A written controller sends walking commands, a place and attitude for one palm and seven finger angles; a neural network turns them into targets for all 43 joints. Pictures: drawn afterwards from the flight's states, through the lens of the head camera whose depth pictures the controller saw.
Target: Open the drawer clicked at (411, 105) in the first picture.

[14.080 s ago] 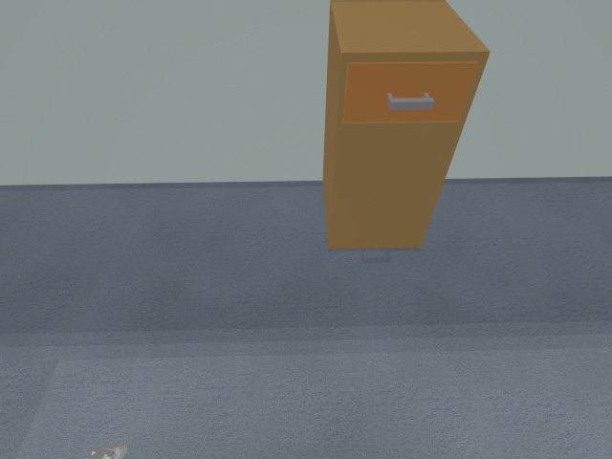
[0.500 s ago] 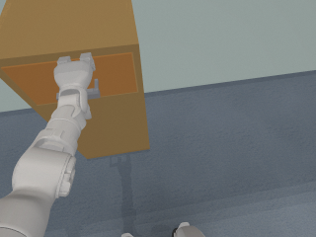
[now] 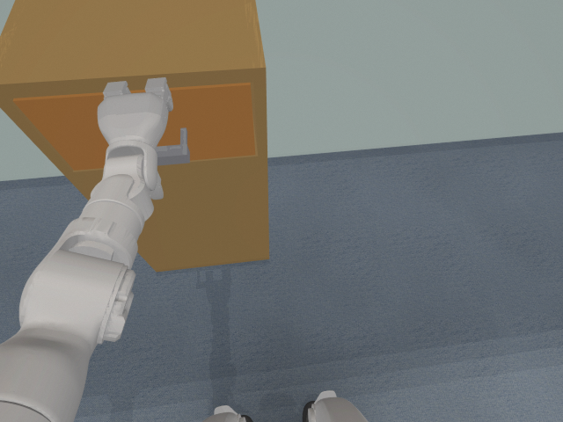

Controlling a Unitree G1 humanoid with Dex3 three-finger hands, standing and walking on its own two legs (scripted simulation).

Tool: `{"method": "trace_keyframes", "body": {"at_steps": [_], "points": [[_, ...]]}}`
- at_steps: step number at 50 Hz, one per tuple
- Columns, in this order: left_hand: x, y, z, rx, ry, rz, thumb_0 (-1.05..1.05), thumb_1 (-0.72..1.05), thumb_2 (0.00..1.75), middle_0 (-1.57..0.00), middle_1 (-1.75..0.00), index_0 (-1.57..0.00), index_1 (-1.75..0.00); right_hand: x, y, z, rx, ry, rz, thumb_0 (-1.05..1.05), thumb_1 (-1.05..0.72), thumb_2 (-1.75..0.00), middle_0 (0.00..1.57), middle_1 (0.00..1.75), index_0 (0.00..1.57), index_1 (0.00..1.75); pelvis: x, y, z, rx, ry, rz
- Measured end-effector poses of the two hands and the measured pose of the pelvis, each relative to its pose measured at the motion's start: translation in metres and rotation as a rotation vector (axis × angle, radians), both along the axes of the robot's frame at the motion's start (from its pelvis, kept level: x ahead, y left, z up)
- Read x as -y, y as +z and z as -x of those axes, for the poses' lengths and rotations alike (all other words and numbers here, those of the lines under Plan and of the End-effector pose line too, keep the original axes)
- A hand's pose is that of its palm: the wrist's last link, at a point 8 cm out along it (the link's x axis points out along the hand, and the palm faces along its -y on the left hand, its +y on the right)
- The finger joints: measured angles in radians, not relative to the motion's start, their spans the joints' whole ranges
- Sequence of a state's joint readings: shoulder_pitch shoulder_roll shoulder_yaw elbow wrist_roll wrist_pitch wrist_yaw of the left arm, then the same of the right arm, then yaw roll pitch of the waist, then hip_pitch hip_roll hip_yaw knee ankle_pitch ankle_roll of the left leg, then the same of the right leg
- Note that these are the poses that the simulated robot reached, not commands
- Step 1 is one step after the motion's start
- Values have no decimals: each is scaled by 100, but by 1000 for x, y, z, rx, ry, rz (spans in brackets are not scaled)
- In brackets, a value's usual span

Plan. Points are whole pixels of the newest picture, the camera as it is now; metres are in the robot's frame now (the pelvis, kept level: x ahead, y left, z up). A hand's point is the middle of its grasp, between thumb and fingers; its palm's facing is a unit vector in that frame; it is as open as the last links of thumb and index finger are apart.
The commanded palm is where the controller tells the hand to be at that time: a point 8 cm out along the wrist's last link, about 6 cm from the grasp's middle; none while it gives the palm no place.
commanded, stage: move the hooked fingers above the handle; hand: left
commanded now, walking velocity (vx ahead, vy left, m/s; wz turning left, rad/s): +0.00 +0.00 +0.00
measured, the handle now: (152, 146) +0.57 +0.17 -0.02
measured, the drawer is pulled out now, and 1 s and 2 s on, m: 0.00 0.00 0.00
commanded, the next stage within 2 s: none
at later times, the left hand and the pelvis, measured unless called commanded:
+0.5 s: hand (147, 147) +0.53 +0.15 +0.03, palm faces -0.01 -0.02 -1.00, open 13.8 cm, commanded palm +0.51 +0.16 +0.09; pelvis +0.01 -0.01 +0.00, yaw +0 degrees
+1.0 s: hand (138, 149) +0.52 +0.17 +0.03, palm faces -0.04 -0.01 -1.00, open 13.8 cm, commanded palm +0.50 +0.16 +0.09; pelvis +0.01 -0.01 +0.01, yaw -1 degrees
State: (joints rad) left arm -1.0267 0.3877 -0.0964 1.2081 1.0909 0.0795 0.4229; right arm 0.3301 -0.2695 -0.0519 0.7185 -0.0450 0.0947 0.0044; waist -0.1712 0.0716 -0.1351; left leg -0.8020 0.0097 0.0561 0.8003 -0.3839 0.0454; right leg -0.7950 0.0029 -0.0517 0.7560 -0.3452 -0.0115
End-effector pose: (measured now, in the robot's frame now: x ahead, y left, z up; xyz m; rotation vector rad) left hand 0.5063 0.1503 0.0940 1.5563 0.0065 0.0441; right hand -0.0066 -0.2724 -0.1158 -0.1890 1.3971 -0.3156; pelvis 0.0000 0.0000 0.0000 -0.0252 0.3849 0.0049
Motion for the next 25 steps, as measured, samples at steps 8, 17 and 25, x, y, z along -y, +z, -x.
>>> {"method": "trace_keyframes", "body": {"at_steps": [8,17,25], "points": [[5,0,0,-148,13,-2,0,-49,30,-32,-120,-32,-123,-15,1,10,-21,-46,-42,1,-90,-90,20,30,21,30,2,7,-6,26,-12,-5],[13,-13,3,-87,-126,59,0,-49,30,-32,-120,-32,-121,-7,1,15,-44,-30,-9,1,-90,-90,20,30,21,30,5,3,-9,8,-13,-6],[-5,-10,0,-30,2,5,0,-49,30,-36,-123,-32,-120,0,-5,5,-55,-16,-24,1,-90,-90,20,30,21,29,6,2,-9,-4,-11,-7]]}}
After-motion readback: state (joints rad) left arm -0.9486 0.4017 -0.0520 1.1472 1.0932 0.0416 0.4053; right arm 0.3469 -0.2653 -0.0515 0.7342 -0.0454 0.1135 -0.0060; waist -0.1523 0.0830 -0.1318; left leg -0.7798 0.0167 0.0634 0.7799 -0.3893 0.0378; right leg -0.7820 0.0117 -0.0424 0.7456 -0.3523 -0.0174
